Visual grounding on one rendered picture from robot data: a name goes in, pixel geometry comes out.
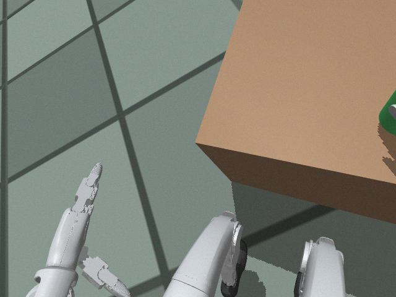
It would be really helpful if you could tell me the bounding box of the left robot foot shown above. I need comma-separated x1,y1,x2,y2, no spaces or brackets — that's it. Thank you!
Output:
221,240,248,297

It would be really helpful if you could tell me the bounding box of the can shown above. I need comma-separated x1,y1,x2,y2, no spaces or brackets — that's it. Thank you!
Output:
379,90,396,136

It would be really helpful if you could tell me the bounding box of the left robot arm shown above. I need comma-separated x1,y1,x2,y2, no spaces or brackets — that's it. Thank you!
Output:
26,267,79,297

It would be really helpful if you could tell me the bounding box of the left robot hand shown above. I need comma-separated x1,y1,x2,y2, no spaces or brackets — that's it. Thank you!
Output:
46,162,131,297

